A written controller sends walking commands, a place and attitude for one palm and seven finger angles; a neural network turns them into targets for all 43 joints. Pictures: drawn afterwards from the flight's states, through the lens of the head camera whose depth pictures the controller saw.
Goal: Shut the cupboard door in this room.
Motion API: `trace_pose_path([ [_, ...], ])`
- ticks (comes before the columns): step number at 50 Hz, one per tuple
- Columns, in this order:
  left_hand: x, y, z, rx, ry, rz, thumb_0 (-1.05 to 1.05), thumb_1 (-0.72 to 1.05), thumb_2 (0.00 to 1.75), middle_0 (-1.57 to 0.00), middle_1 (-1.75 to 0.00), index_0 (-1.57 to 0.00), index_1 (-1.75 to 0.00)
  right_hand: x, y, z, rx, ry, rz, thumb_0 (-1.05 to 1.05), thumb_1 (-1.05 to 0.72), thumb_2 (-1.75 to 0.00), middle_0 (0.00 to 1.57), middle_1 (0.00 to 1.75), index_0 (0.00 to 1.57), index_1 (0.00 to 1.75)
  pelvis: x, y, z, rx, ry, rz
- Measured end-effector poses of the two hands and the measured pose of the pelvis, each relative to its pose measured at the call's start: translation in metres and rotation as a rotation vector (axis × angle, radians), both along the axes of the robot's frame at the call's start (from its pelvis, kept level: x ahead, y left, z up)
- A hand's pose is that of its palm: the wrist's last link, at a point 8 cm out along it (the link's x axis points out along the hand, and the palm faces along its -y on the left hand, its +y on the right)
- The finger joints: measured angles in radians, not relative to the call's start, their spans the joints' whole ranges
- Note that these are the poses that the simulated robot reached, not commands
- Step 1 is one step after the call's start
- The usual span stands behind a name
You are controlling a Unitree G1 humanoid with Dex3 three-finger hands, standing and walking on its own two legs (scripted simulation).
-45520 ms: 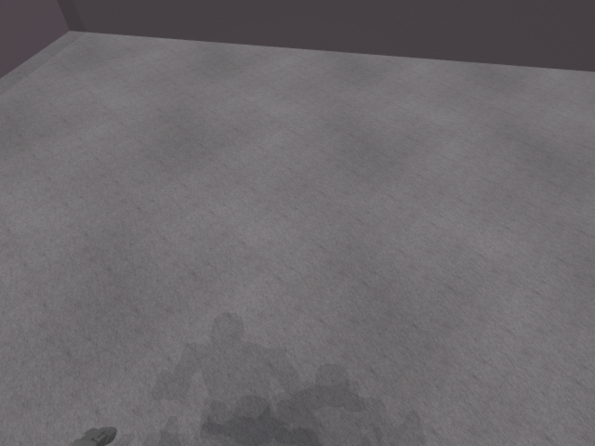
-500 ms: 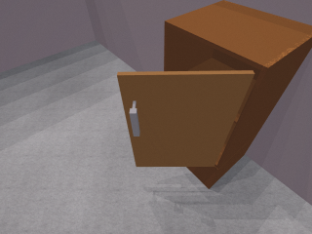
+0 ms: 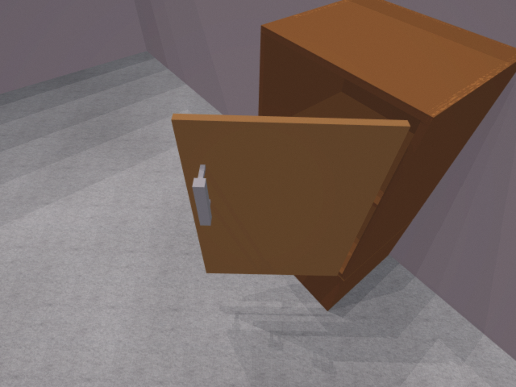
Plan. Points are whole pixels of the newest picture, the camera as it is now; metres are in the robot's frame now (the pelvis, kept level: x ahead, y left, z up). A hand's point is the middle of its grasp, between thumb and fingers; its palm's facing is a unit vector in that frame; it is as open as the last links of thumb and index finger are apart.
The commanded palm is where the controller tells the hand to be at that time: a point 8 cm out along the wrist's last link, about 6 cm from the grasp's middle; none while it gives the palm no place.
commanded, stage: shuffle to correct the standing spot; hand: left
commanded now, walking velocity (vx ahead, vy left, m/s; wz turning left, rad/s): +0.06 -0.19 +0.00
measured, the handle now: (204, 195) +0.48 +0.14 -0.03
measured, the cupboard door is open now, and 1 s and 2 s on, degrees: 50 50 50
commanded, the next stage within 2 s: come to a stop and stand still in 0.38 s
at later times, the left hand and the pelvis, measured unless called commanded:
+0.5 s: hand out of the picture +0.05 +0.13 -0.18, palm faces +0.04 -0.99 -0.13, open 7.4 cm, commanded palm none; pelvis +0.04 -0.05 +0.01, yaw -1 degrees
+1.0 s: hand out of the picture +0.09 +0.10 -0.18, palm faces +0.07 -0.97 -0.22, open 7.3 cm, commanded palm none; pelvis +0.03 -0.10 -0.01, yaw +1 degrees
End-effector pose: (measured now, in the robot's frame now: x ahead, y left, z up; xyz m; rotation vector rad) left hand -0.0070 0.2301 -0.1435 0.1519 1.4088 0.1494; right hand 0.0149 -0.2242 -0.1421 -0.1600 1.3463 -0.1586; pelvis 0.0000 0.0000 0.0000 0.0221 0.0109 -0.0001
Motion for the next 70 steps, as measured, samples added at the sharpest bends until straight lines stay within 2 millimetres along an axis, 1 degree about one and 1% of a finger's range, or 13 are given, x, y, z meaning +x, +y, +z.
trace_pose_path([
  [7, -0.003, -0.021, 0.002, 0.013, 0.006, 0.049, 0.01, 0.91, 0.90, -0.20, -0.30, -0.20, -0.30, 0.012, -0.030, 0.000, -0.030, 0.048, 0.009, 0.01, -0.91, -0.90, 0.20, 0.30, 0.20, 0.30, 0.013, -0.022, -0.001, -0.016, 0.017, 0.020],
  [14, -0.015, -0.043, -0.006, -0.038, 0.084, 0.070, 0.01, 0.90, 0.90, -0.20, -0.30, -0.20, -0.30, 0.071, -0.038, 0.012, -0.063, -0.059, 0.041, 0.01, -0.91, -0.90, 0.20, 0.30, 0.20, 0.30, 0.027, -0.029, 0.000, -0.034, 0.024, 0.011],
  [17, -0.011, -0.048, -0.020, -0.070, 0.106, 0.062, 0.01, 0.90, 0.90, -0.20, -0.30, -0.20, -0.30, 0.094, -0.036, 0.012, -0.078, -0.138, 0.046, 0.01, -0.91, -0.90, 0.20, 0.30, 0.20, 0.30, 0.034, -0.030, -0.009, -0.042, 0.017, -0.006],
  [19, -0.003, -0.049, -0.023, -0.078, 0.110, 0.038, 0.01, 0.90, 0.90, -0.20, -0.30, -0.20, -0.30, 0.100, -0.036, 0.015, -0.078, -0.169, 0.039, 0.01, -0.91, -0.90, 0.20, 0.30, 0.20, 0.30, 0.036, -0.033, -0.009, -0.030, 0.005, -0.026],
  [23, 0.032, -0.050, -0.017, -0.069, 0.044, 0.024, 0.01, 0.91, 0.89, -0.20, -0.30, -0.20, -0.30, 0.091, -0.041, 0.024, -0.079, -0.151, 0.040, 0.00, -0.91, -0.90, 0.20, 0.30, 0.20, 0.30, 0.038, -0.042, 0.000, -0.041, -0.003, -0.019],
  [29, 0.084, -0.060, 0.001, -0.040, -0.095, 0.018, 0.01, 0.91, 0.90, -0.20, -0.30, -0.20, -0.30, 0.067, -0.077, 0.031, -0.092, -0.061, 0.031, 0.00, -0.93, -0.90, 0.21, 0.30, 0.20, 0.30, 0.040, -0.064, 0.011, -0.064, 0.002, -0.001],
  [32, 0.103, -0.073, 0.007, -0.016, -0.142, -0.007, 0.01, 0.91, 0.90, -0.20, -0.30, -0.20, -0.30, 0.056, -0.097, 0.025, -0.074, -0.030, 0.016, 0.00, -0.93, -0.90, 0.21, 0.30, 0.20, 0.30, 0.041, -0.079, 0.010, -0.064, 0.000, 0.009],
  [36, 0.117, -0.094, 0.001, 0.030, -0.197, -0.037, 0.00, 0.91, 0.90, -0.20, -0.30, -0.20, -0.30, 0.044, -0.122, 0.000, -0.034, 0.005, -0.016, 0.00, -0.92, -0.90, 0.20, 0.30, 0.20, 0.30, 0.044, -0.105, -0.007, -0.013, -0.001, 0.006],
  [39, 0.115, -0.109, 0.006, 0.028, -0.186, -0.050, 0.01, 0.91, 0.90, -0.20, -0.30, -0.20, -0.30, 0.040, -0.130, -0.007, -0.019, 0.026, -0.032, 0.01, -0.92, -0.90, 0.20, 0.30, 0.20, 0.30, 0.043, -0.109, -0.006, -0.015, -0.010, 0.014],
  [42, 0.110, -0.111, 0.010, 0.038, -0.189, -0.031, 0.00, 0.92, 0.89, -0.20, -0.30, -0.20, -0.30, 0.041, -0.131, -0.004, -0.011, 0.025, -0.023, 0.01, -0.91, -0.90, 0.20, 0.30, 0.20, 0.30, 0.039, -0.110, -0.003, -0.004, -0.016, 0.020],
  [54, 0.066, -0.077, -0.011, 0.038, -0.138, 0.004, 0.01, 0.91, 0.89, -0.20, -0.30, -0.20, -0.30, 0.061, -0.098, 0.002, -0.008, -0.100, 0.044, 0.01, -0.91, -0.90, 0.20, 0.30, 0.20, 0.30, 0.026, -0.091, -0.013, -0.021, -0.026, 0.015],
  [62, 0.035, -0.066, 0.007, 0.062, -0.069, 0.012, 0.01, 0.91, 0.89, -0.20, -0.30, -0.20, -0.30, 0.080, -0.082, 0.004, 0.023, -0.193, 0.070, 0.01, -0.94, -0.90, 0.20, 0.30, 0.20, 0.30, 0.030, -0.078, -0.003, -0.021, -0.045, 0.022],
  [70, 0.023, -0.074, 0.021, 0.080, -0.015, 0.017, 0.01, 0.90, 0.90, -0.20, -0.30, -0.20, -0.30, 0.079, -0.089, 0.001, 0.050, -0.149, 0.073, 0.00, -0.93, -0.90, 0.20, 0.30, 0.20, 0.30, 0.038, -0.084, 0.004, -0.004, -0.029, 0.014],
])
